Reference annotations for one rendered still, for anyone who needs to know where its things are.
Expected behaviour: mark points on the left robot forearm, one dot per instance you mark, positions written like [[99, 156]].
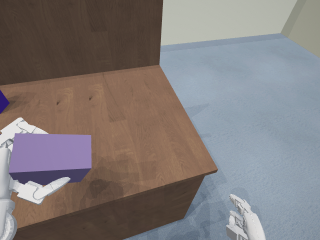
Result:
[[8, 223]]

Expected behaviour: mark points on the robot right hand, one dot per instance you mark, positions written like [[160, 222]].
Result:
[[247, 228]]

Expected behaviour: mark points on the sponge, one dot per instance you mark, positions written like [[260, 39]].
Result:
[[44, 158]]

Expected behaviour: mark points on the robot left hand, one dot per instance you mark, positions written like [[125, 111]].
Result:
[[30, 191]]

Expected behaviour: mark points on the table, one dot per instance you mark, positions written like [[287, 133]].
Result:
[[92, 67]]

